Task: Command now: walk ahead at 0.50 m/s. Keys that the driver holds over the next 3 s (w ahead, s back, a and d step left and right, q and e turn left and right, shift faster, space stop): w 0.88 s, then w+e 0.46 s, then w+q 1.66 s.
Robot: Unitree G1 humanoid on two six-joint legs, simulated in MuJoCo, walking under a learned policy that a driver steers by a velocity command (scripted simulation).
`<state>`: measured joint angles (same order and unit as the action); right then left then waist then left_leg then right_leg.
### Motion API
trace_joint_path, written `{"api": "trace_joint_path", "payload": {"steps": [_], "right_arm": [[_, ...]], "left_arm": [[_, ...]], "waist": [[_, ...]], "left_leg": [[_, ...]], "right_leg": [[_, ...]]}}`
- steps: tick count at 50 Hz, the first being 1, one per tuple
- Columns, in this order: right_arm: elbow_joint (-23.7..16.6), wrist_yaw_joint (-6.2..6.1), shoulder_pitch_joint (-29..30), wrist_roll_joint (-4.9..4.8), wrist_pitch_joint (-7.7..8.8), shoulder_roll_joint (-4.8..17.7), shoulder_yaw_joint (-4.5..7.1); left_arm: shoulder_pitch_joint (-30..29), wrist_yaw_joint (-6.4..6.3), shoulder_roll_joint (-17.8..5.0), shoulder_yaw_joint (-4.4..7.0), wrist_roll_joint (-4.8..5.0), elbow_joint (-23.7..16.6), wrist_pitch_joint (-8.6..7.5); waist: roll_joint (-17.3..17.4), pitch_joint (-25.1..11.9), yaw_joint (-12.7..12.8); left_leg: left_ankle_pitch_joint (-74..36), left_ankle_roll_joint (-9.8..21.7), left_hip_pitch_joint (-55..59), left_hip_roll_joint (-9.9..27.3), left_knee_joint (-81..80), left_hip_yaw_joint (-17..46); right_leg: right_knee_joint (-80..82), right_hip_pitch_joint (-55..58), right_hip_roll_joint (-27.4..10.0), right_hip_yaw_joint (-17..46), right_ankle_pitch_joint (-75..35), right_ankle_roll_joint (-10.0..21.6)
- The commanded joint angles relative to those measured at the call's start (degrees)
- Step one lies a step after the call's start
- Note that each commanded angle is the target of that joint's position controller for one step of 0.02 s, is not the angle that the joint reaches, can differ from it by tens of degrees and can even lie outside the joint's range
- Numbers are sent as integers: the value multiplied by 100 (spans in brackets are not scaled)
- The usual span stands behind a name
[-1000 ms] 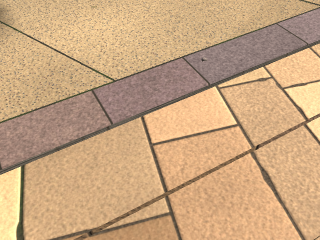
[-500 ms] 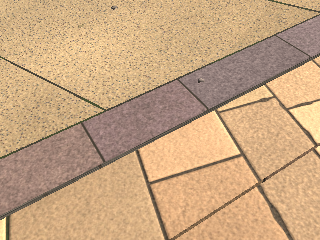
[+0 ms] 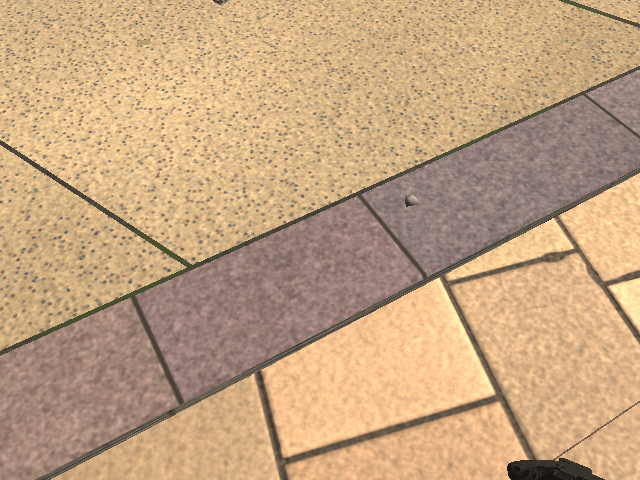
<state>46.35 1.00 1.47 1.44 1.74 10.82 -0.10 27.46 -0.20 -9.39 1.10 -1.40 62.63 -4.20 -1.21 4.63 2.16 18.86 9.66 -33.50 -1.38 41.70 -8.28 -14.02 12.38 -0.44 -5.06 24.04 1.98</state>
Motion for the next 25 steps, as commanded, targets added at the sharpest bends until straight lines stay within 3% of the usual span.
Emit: {"api": "trace_joint_path", "payload": {"steps": [1, 2, 3, 4, 5, 7, 8, 10, 13, 16, 18, 19, 20, 21, 22, 23, 24, 25], "right_arm": [[644, -164, -3034, 57, 70, 1424, 584], [840, -169, -3337, -27, 59, 1352, 585], [781, -194, -2923, 51, 115, 1339, 548], [780, -252, -2462, 106, 156, 1157, 514], [778, -292, -2070, 103, 194, 826, 431], [847, -308, -1682, -3, 251, 302, 292], [857, -313, -1633, -17, 282, 313, 290], [911, -334, -1610, -19, 338, 556, 337], [895, -259, -1282, 22, 356, 866, 410], [1006, -166, -1503, 29, 296, 1066, 485], [1034, -155, -1514, 10, 203, 1136, 512], [1009, -142, -1414, 22, 154, 1187, 516], [1036, -99, -1617, 70, 101, 1006, 456], [858, -58, -1452, 11, 93, 770, 387], [552, -23, -1397, -26, 175, 554, 315], [480, -31, -1284, -79, 202, 667, 316], [511, -22, -1083, -107, 202, 780, 349], [484, -11, -1069, -109, 189, 758, 365]], "left_arm": [[273, 74, -808, 117, 284, -396, 20], [-225, 139, -794, 145, 187, -585, -34], [-756, 134, -679, 166, 102, -790, -86], [-1187, 169, -626, 137, 118, -919, -86], [-1241, 187, -615, 132, 82, -945, -50], [-1078, 205, -504, 105, -1, -899, 140], [-1030, 238, -474, 98, -28, -898, 236], [-1304, 282, -487, 82, -63, -1037, 375], [-1770, 250, -697, 97, -15, -1326, 492], [-2111, 129, -908, 175, 69, -1445, 625], [-1654, 74, -981, 257, 48, -1341, 609], [-1046, 47, -973, 312, 52, -1136, 556], [-107, 24, -1079, 418, 52, -719, 480], [731, 8, -1424, 552, -10, -398, 443], [336, 79, -1213, 409, -127, -415, 365], [-735, 117, -1070, 333, -90, -763, 244], [-1165, 121, -865, 260, -43, -878, 146], [-1215, 106, -853, 230, -45, -840, 74]], "waist": [[725, -2158, -1348], [958, -2530, -1286], [421, -1712, -1020], [193, -1060, -824], [210, -757, -537], [606, -792, -132], [585, -805, -17], [670, -512, 110], [982, -242, 304], [835, -35, 127], [609, -33, 262], [415, -166, 557], [-281, -649, 779], [-1495, -800, 1059], [-1888, -615, 481], [-807, 27, -37], [137, 94, -195], [223, 10, -324]], "left_leg": [[61, 897, 5155, 1051, -1102, 1967], [188, 1001, 5534, 1921, -1894, 3625], [-985, 711, 4759, 1875, -2271, 3632], [-1259, 689, 4111, 1726, -2534, 3365], [-1314, 624, 3686, 1500, -2598, 2968], [-1021, 487, 2904, 1056, -2800, 2197], [-881, 474, 2626, 967, -2912, 1929], [-637, 443, 2287, 852, -3172, 1610], [-307, 260, 1770, 737, -3438, 1302], [145, 297, 1983, 994, -3621, 1364], [141, 368, 2052, 1198, -3240, 1294], [-412, 323, 1935, 1055, -2396, 1041], [-857, 181, 1679, 534, -797, 603], [258, -206, 195, -87, 1257, 86], [1000, -227, -582, -408, 2520, 939], [500, -246, -661, -27, 2988, 1292], [61, -322, -383, 214, 2852, 1303], [39, -403, -238, 340, 2629, 1160]], "right_leg": [[-4757, -3156, -458, -53, -4670, 89], [-6097, -3980, 314, 453, 277, 79], [-6209, -4360, 58, 1158, 124, 180], [-6029, -4660, -75, 959, -269, 179], [-5815, -4753, -263, 906, -510, 185], [-5415, -4170, -375, 855, -515, -39], [-5191, -3922, -334, 739, -379, -146], [-4636, -3912, -311, 519, -453, -331], [-3274, -3265, -406, 315, -920, -466], [-2521, -2811, -389, 12, -715, -444], [-2360, -2241, -189, -361, -427, -287], [-1985, -1552, -49, -470, -433, -210], [-1679, -466, 228, -584, -55, -174], [-748, 425, -905, 1447, 1427, 190], [597, -114, -1738, 3951, 2504, 562], [894, -1091, -1981, 3835, 1658, 704], [724, -1609, -1834, 3181, 395, 669], [690, -1748, -1597, 2643, -300, 594]]}}
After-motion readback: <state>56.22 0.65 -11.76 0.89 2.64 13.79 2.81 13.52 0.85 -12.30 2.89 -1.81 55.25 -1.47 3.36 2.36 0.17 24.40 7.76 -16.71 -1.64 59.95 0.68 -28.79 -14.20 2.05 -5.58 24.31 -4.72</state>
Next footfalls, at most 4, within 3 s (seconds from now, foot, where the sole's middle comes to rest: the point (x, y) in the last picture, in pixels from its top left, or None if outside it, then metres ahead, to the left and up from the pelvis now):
0.38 right None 0.35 -0.12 -0.72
0.90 left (312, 343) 0.70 0.08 -0.69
1.34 right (409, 267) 0.90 -0.14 -0.68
1.86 left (360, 152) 1.27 -0.02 -0.68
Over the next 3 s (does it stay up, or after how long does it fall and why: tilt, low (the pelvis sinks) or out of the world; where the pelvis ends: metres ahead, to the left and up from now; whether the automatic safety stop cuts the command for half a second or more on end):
stays up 1.70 0.07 0.07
